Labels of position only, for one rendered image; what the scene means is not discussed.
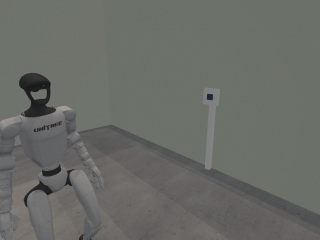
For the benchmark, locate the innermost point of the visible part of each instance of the robot left upper arm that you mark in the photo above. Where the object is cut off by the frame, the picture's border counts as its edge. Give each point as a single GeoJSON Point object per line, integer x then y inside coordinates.
{"type": "Point", "coordinates": [70, 119]}

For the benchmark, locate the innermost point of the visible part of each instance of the robot left shin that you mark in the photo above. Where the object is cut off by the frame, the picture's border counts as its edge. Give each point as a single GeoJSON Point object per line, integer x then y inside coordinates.
{"type": "Point", "coordinates": [88, 234]}

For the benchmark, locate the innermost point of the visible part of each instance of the panel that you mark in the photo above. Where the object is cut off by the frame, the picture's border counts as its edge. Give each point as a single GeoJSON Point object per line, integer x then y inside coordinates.
{"type": "Point", "coordinates": [211, 122]}

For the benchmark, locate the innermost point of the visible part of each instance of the robot right upper arm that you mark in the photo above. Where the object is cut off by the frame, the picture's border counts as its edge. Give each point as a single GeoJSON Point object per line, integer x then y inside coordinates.
{"type": "Point", "coordinates": [9, 129]}

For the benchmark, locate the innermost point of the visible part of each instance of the button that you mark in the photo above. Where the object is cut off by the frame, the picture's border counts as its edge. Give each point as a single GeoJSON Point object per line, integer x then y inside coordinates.
{"type": "Point", "coordinates": [210, 97]}

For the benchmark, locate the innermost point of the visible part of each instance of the robot left thigh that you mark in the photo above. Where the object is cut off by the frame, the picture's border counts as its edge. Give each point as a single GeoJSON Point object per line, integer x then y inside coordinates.
{"type": "Point", "coordinates": [86, 196]}

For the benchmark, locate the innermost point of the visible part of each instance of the right robot forearm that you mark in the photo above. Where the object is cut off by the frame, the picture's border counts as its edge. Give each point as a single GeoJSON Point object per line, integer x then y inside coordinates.
{"type": "Point", "coordinates": [6, 190]}

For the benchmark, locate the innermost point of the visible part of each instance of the left robot hand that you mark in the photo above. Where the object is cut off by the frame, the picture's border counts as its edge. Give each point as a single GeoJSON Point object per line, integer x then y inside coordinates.
{"type": "Point", "coordinates": [96, 174]}

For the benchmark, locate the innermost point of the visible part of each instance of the right robot hand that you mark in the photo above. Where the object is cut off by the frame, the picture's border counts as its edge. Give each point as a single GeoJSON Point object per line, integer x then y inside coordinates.
{"type": "Point", "coordinates": [6, 224]}

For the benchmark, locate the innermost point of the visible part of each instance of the left robot forearm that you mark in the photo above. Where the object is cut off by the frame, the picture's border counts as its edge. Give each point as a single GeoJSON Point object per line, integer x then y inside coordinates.
{"type": "Point", "coordinates": [83, 154]}

